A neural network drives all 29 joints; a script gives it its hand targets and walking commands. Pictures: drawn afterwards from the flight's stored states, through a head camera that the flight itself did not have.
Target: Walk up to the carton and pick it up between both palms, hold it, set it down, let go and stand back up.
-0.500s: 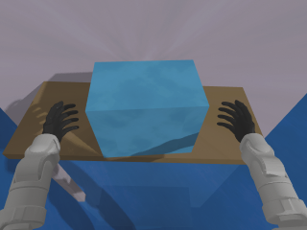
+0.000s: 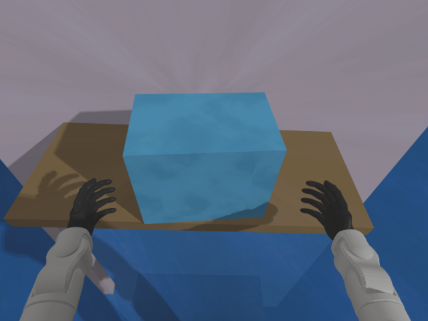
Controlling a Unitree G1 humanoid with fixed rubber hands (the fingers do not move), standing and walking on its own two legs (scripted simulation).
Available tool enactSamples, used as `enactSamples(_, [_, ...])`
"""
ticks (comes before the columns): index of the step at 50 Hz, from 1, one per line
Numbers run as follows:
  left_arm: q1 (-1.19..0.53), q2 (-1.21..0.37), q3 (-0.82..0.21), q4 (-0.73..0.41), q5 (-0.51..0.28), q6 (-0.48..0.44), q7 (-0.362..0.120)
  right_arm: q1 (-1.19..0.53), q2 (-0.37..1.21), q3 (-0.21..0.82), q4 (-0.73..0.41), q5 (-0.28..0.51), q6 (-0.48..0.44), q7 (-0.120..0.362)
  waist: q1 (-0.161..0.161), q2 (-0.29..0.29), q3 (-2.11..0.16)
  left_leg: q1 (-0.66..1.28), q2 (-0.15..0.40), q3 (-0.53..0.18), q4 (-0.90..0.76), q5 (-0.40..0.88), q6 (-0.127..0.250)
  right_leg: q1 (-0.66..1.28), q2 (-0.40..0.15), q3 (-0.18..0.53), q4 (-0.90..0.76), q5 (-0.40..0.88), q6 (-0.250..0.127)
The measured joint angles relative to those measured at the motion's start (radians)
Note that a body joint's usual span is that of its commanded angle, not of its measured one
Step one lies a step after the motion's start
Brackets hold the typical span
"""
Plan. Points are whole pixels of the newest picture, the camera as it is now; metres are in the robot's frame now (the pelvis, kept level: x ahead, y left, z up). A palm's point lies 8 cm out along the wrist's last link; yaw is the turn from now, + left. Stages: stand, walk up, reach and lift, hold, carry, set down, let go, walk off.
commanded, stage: set down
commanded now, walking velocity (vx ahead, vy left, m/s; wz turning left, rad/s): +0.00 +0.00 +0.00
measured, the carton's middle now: (203, 159) +0.44 +0.02 +0.04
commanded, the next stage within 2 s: let go in 0.94 s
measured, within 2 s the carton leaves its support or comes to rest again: neither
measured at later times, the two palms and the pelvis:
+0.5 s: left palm (84, 244) +0.25 +0.24 +0.01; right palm (327, 236) +0.26 -0.21 +0.02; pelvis +0.01 +0.00 +0.00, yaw +0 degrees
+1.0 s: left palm (91, 268) +0.23 +0.23 -0.04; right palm (319, 272) +0.22 -0.21 -0.04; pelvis +0.03 +0.02 +0.00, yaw -2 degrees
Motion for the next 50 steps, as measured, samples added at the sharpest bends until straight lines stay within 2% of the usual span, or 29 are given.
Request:
enactSamples(3, [0.041, -0.006, -0.001, -0.019, 0.003, -0.009, 0.000, 0.035, 0.007, -0.004, -0.003, -0.010, -0.019, -0.004, -0.002, 0.007, 0.011, 0.022, 0.001, -0.002, -0.008, 0.000, 0.001, 0.026, 0.001, -0.001, -0.014, 0.003, 0.001])
enactSamples(9, [0.132, -0.029, -0.009, -0.045, 0.019, -0.047, 0.001, 0.136, 0.006, -0.001, -0.048, -0.025, -0.059, -0.005, 0.016, 0.016, 0.028, 0.049, 0.003, 0.007, -0.019, -0.002, 0.002, 0.049, 0.003, 0.008, -0.026, 0.004, 0.002])
enactSamples(13, [0.182, -0.052, -0.009, -0.008, 0.047, -0.078, -0.009, 0.197, 0.015, 0.012, -0.043, -0.059, -0.076, -0.004, 0.029, 0.017, 0.038, 0.060, 0.002, 0.011, -0.025, -0.004, 0.003, 0.057, 0.002, 0.012, -0.026, 0.000, 0.004])
enactSamples(16, [0.215, -0.046, -0.033, -0.005, 0.011, -0.090, 0.012, 0.230, 0.042, 0.003, -0.062, -0.075, -0.065, -0.007, 0.032, 0.013, 0.034, 0.039, -0.002, 0.012, -0.013, -0.009, 0.005, 0.034, -0.001, 0.013, -0.008, -0.009, 0.005])
enactSamples(19, [0.238, -0.020, -0.074, -0.071, -0.041, -0.115, 0.055, 0.235, 0.067, -0.017, -0.124, -0.073, -0.062, 0.001, 0.029, 0.009, 0.037, 0.005, -0.004, 0.011, 0.012, -0.019, 0.005, 0.001, -0.002, 0.012, 0.017, -0.019, 0.004])
enactSamples(22, [0.213, 0.007, -0.106, -0.110, -0.074, -0.150, 0.069, 0.206, 0.072, -0.027, -0.172, -0.067, -0.076, 0.002, 0.027, 0.006, 0.041, -0.021, -0.005, 0.010, 0.033, -0.026, 0.006, -0.024, -0.004, 0.011, 0.037, -0.026, 0.005])
enactSamples(27, [0.147, 0.001, -0.080, -0.064, -0.022, -0.137, 0.017, 0.138, 0.041, 0.006, -0.112, -0.065, -0.089, -0.019, 0.019, 0.010, 0.046, 0.013, -0.004, 0.010, 0.011, -0.023, 0.009, 0.015, -0.003, 0.012, 0.003, -0.018, 0.009])
enactSamples(32, [0.160, -0.038, -0.031, -0.051, 0.059, -0.086, -0.001, 0.147, 0.015, 0.027, -0.012, -0.067, -0.096, -0.012, 0.021, 0.021, 0.053, 0.081, 0.001, 0.012, -0.031, -0.021, 0.012, 0.093, 0.001, 0.016, -0.062, -0.002, 0.012])
enactSamples(37, [0.253, -0.081, -0.026, -0.064, 0.122, -0.071, 0.001, 0.242, 0.011, 0.032, 0.022, -0.070, -0.132, -0.004, 0.011, 0.038, 0.072, 0.121, 0.004, 0.007, -0.041, -0.033, 0.015, 0.151, 0.004, 0.011, -0.107, 0.003, 0.016])
enactSamples(41, [0.321, -0.105, -0.056, -0.061, 0.126, -0.114, 0.022, 0.316, 0.028, 0.019, 0.001, -0.095, -0.171, 0.001, 0.002, 0.045, 0.086, 0.108, 0.003, 0.007, -0.021, -0.047, 0.019, 0.141, 0.003, 0.012, -0.095, -0.006, 0.020])
enactSamples(44, [0.326, -0.109, -0.079, -0.028, 0.120, -0.154, 0.037, 0.333, 0.049, 0.011, -0.006, -0.118, -0.196, 0.006, 0.011, 0.041, 0.090, 0.089, 0.002, 0.022, -0.013, -0.051, 0.022, 0.108, 0.002, 0.027, -0.070, -0.015, 0.022])
enactSamples(50, [0.281, -0.097, -0.078, 0.002, 0.122, -0.151, 0.037, 0.286, 0.083, 0.028, 0.015, -0.156, -0.199, -0.009, 0.028, 0.024, 0.111, 0.077, 0.001, 0.046, -0.016, -0.048, 0.025, 0.080, 0.002, 0.049, -0.052, -0.015, 0.025])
